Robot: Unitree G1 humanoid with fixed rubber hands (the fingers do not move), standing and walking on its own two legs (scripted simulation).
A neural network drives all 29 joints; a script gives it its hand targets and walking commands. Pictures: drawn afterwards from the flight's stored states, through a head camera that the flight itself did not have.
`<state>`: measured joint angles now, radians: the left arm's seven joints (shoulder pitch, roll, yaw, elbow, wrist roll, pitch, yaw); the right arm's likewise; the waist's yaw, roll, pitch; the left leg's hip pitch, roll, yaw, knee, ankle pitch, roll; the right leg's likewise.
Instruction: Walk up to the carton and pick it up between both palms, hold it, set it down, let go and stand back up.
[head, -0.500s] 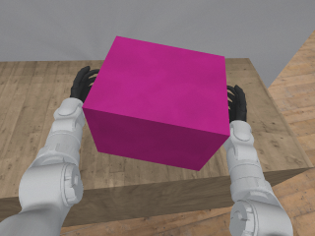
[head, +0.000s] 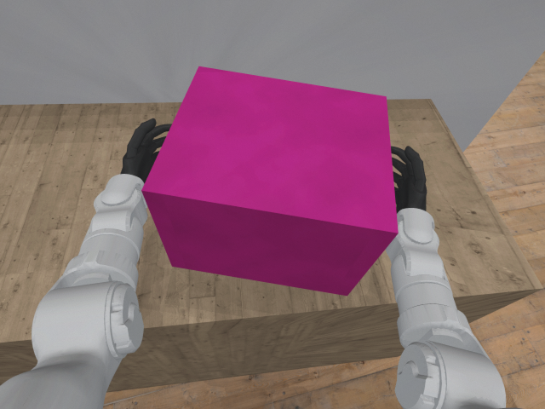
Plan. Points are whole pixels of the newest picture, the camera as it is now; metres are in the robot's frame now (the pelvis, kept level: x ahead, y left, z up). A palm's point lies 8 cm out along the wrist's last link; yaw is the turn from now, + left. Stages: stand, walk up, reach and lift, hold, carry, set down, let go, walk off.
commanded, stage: set down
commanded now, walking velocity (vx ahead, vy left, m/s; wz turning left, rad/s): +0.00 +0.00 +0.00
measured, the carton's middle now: (275, 184) +0.46 -0.05 +0.02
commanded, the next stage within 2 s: none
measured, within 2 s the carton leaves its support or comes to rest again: neither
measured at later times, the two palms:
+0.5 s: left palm (139, 174) +0.46 +0.16 +0.07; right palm (408, 203) +0.37 -0.23 +0.07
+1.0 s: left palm (139, 175) +0.46 +0.16 +0.06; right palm (408, 203) +0.37 -0.23 +0.07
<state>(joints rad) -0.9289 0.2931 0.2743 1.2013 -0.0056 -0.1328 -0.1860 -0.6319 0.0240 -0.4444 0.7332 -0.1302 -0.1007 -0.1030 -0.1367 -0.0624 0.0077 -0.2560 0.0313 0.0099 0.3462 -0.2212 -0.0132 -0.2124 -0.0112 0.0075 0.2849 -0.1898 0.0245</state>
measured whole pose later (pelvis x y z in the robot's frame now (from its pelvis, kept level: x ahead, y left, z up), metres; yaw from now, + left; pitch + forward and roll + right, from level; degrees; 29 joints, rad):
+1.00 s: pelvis +0.00 +0.00 +0.00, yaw +0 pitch +7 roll -1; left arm -0.93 0.29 0.34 1.21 0.04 -0.19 -0.21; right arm -0.64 0.05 -0.47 0.74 -0.15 -0.16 -0.10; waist -0.14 -0.06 0.03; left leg -0.26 0.03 0.01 0.35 -0.22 -0.01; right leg -0.21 -0.01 0.01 0.28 -0.20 0.02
